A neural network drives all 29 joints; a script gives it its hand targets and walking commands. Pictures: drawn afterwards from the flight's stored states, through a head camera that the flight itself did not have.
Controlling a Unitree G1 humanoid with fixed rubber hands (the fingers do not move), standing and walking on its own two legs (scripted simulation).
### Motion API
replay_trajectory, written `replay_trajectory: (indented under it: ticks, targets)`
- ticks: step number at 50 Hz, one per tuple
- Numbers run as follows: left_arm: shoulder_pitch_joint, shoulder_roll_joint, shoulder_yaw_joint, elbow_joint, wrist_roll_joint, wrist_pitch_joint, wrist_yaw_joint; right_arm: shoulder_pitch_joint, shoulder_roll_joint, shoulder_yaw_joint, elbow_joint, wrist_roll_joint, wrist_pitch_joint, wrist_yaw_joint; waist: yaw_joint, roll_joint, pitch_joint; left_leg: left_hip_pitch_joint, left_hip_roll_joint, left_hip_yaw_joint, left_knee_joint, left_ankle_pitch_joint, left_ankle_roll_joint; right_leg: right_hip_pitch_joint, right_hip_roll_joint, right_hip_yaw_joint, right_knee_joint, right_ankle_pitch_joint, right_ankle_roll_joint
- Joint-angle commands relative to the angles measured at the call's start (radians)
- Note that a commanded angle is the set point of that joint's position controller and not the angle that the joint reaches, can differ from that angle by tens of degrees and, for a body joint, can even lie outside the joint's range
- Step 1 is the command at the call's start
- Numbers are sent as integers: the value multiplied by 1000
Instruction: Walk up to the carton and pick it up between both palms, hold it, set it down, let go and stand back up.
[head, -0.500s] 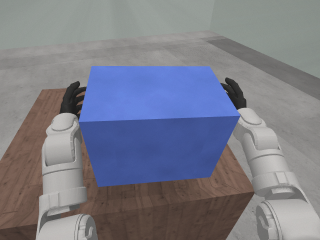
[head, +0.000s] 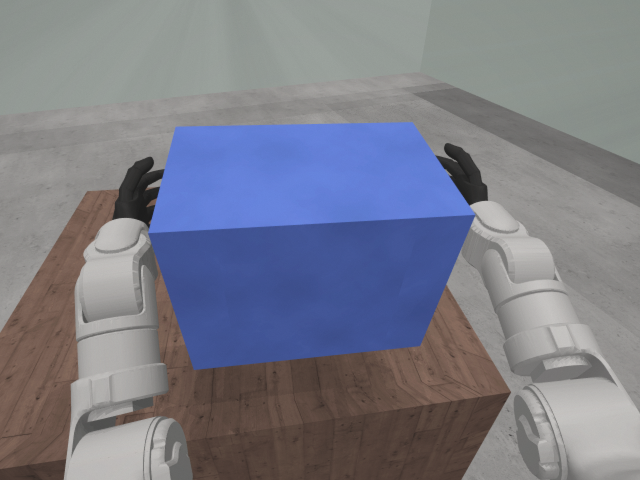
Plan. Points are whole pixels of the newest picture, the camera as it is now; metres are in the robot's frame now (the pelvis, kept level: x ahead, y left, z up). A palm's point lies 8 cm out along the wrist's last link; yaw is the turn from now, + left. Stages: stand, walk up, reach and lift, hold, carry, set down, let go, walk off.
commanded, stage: hold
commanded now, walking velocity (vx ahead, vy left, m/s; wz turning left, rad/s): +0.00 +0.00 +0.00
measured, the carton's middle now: (305, 243) +0.38 +0.01 +0.17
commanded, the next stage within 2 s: none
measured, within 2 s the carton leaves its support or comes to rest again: neither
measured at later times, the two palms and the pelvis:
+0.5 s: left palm (132, 213) +0.35 +0.20 +0.24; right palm (480, 196) +0.36 -0.19 +0.25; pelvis +0.00 +0.00 +0.00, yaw -1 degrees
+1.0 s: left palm (133, 214) +0.36 +0.20 +0.24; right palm (478, 197) +0.36 -0.19 +0.24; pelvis +0.00 +0.00 +0.00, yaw -1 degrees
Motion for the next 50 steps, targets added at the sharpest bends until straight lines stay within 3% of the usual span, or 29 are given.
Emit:
replay_trajectory:
  ticks: [1,5,6,7,17,30,50]
  targets:
    - [-574,-452,-452,-181,-172,-23,-151,-614,496,306,-314,117,-5,88,-19,65,-304,92,-21,-22,1,234,-51,78,17,33,-3,205,18]
    - [-525,-436,-436,-182,-162,-3,-163,-601,489,309,-345,117,13,80,-11,46,-284,75,-20,-20,-13,204,-44,86,13,36,-7,204,21]
    - [-561,-441,-444,-222,-187,-2,-168,-575,463,270,-349,92,29,82,-59,36,-299,83,-12,-13,-28,202,-47,100,3,44,1,226,24]
    - [-549,-433,-433,-234,-176,6,-170,-574,465,279,-350,97,35,83,-42,47,-302,79,-14,-15,-26,220,-47,120,2,43,7,248,22]
    - [-551,-416,-390,-222,-128,52,-197,-599,451,292,-342,117,69,90,2,61,-239,63,-6,-10,-32,205,-51,101,7,43,-2,183,8]
    - [-598,-444,-398,-163,-146,44,-196,-633,461,251,-294,77,55,107,-15,44,-250,48,1,-7,-55,107,-33,63,-1,48,-16,94,6]
    - [-574,-439,-399,-179,-138,38,-187,-625,457,268,-302,93,40,107,-9,50,-257,72,-3,-8,-38,175,-39,75,5,42,-9,137,8]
